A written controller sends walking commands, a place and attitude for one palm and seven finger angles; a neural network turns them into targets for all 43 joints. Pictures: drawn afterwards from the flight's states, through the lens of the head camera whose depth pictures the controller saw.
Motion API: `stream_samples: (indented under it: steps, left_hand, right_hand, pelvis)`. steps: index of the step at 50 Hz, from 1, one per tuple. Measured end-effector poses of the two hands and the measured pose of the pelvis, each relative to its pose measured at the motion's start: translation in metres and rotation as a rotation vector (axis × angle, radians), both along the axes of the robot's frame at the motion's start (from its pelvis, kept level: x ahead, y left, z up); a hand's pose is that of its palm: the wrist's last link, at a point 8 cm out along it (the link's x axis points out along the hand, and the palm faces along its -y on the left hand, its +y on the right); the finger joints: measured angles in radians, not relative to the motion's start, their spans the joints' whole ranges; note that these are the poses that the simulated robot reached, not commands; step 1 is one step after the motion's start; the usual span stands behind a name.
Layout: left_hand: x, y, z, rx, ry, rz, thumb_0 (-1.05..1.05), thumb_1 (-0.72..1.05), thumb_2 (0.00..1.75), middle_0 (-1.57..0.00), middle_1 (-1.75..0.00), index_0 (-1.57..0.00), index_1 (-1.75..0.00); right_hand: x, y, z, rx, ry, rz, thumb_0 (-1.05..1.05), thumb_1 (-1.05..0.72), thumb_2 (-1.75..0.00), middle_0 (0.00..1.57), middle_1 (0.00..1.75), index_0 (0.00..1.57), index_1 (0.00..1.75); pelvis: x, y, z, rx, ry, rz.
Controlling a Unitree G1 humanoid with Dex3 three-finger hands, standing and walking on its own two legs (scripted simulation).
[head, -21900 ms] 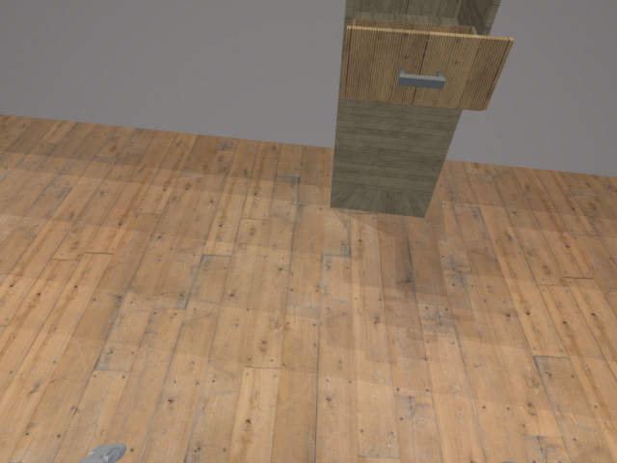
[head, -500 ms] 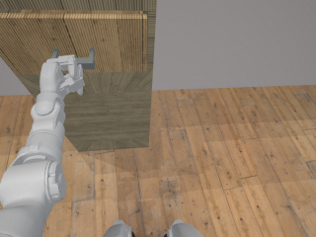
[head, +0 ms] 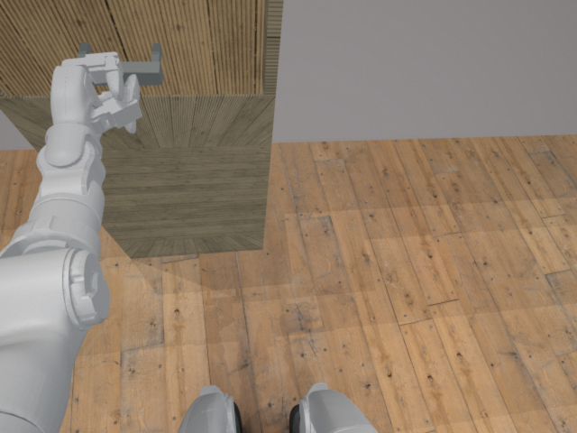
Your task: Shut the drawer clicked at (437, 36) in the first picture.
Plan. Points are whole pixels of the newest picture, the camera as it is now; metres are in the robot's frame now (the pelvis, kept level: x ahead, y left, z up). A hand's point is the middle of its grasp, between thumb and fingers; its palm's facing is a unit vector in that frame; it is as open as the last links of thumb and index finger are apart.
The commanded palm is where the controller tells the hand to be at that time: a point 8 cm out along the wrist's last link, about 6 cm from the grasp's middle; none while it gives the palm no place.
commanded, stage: pull the fist back off the drawer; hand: left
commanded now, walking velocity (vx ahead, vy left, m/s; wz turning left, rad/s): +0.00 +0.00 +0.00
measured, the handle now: (119, 62) +0.61 +0.17 +0.10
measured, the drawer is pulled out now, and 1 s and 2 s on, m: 0.00 0.00 0.00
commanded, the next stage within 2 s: draw the hand back to the body in 0.80 s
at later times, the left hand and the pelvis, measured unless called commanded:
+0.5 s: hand (134, 103) +0.53 +0.15 +0.10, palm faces +0.01 -1.00 -0.04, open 2.8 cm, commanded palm +0.52 +0.18 +0.10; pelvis -0.01 +0.00 -0.01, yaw +0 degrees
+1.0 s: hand (128, 108) +0.51 +0.15 +0.11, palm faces +0.03 -1.00 -0.04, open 3.2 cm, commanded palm +0.46 +0.20 +0.11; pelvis +0.04 +0.00 +0.02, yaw -2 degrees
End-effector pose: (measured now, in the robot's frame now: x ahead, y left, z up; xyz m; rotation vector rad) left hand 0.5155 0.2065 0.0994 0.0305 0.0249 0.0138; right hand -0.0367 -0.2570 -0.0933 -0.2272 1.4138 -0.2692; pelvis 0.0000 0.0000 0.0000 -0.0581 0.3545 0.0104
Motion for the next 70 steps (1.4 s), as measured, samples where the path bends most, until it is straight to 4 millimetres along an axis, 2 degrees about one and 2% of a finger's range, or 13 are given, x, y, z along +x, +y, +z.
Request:
stream_samples:
  steps: [18, 27, 33, 38, 43, 47, 50, 54, 59, 65, 70]
  left_hand:
    - [-0.001, -0.004, 0.0, 0.015, 0.008, -0.002, -0.04, 0.63, 0.95, -1.4, -1.6, -1.4, -1.6]
    - [-0.002, -0.006, -0.001, 0.011, 0.006, -0.009, -0.05, 0.69, 0.93, -1.4, -1.6, -1.4, -1.6]
    - [-0.006, -0.011, -0.003, -0.005, -0.008, -0.004, -0.03, 0.76, 0.91, -1.4, -1.6, -1.4, -1.6]
    - [-0.01, -0.015, -0.006, -0.007, -0.005, 0.0, -0.01, 0.83, 0.9, -1.4, -1.6, -1.4, -1.6]
    - [-0.013, -0.009, -0.007, -0.008, -0.007, 0.03, 0.0, 0.87, 0.9, -1.4, -1.6, -1.4, -1.6]
    - [-0.015, -0.004, 0.0, 0.01, -0.04, 0.028, 0.01, 0.89, 0.9, -1.4, -1.6, -1.4, -1.6]
    - [-0.024, -0.003, 0.009, 0.011, -0.072, 0.01, 0.01, 0.89, 0.9, -1.4, -1.6, -1.39, -1.6]
    - [-0.048, 0.002, 0.014, 0.004, -0.052, -0.003, 0.01, 0.9, 0.9, -1.4, -1.6, -1.39, -1.6]
    - [-0.09, 0.014, 0.021, 0.006, -0.037, 0.023, 0.01, 0.9, 0.9, -1.4, -1.6, -1.39, -1.6]
    - [-0.133, 0.021, 0.041, 0.018, -0.081, 0.024, 0.01, 0.9, 0.9, -1.4, -1.6, -1.4, -1.6]
    - [-0.158, 0.022, 0.053, 0.017, -0.069, -0.002, 0.01, 0.9, 0.9, -1.4, -1.6, -1.4, -1.6]
  right_hand:
    - [-0.013, -0.001, 0.001, -0.026, -0.019, 0.034, 0.01, -0.9, -0.9, 0.21, 0.3, 0.2, 0.3]
    - [-0.011, 0.005, 0.0, -0.001, -0.023, 0.013, 0.01, -0.9, -0.9, 0.21, 0.3, 0.2, 0.3]
    - [0.002, 0.008, -0.001, 0.025, -0.035, -0.004, 0.01, -0.9, -0.9, 0.21, 0.3, 0.2, 0.3]
    - [0.022, 0.009, -0.001, 0.045, -0.064, -0.017, 0.01, -0.91, -0.9, 0.21, 0.3, 0.2, 0.3]
    - [0.048, 0.006, 0.0, 0.051, -0.1, -0.019, 0.01, -0.91, -0.9, 0.21, 0.3, 0.2, 0.3]
    - [0.068, 0.002, 0.0, 0.057, -0.124, -0.009, 0.01, -0.91, -0.9, 0.21, 0.3, 0.2, 0.3]
    - [0.085, -0.001, 0.001, 0.067, -0.151, -0.01, 0.01, -0.91, -0.9, 0.21, 0.3, 0.2, 0.3]
    - [0.112, -0.003, 0.007, 0.084, -0.226, -0.003, 0.01, -0.91, -0.9, 0.21, 0.3, 0.2, 0.3]
    - [0.155, -0.006, 0.021, 0.088, -0.36, 0.044, 0.01, -0.91, -0.9, 0.21, 0.3, 0.2, 0.3]
    - [0.204, -0.006, 0.037, 0.076, -0.512, 0.133, 0.01, -0.91, -0.9, 0.2, 0.3, 0.2, 0.3]
    - [0.23, -0.002, 0.051, 0.08, -0.626, 0.179, 0.01, -0.91, -0.9, 0.2, 0.3, 0.2, 0.3]
  pelvis:
    - [-0.016, 0.003, -0.007, -0.009, 0.018, 0.01]
    - [-0.011, 0.005, -0.004, -0.005, 0.008, -0.003]
    - [-0.001, 0.006, 0.0, 0.004, -0.001, -0.02]
    - [0.011, 0.005, 0.005, 0.012, -0.017, -0.032]
    - [0.023, 0.002, 0.009, 0.02, -0.033, -0.039]
    - [0.03, -0.001, 0.011, 0.023, -0.04, -0.035]
    - [0.037, -0.003, 0.015, 0.026, -0.05, -0.039]
    - [0.047, -0.005, 0.024, 0.034, -0.084, -0.045]
    - [0.052, -0.009, 0.032, 0.04, -0.141, -0.035]
    - [0.045, -0.013, 0.036, 0.044, -0.202, -0.006]
    - [0.037, -0.014, 0.039, 0.049, -0.245, 0.007]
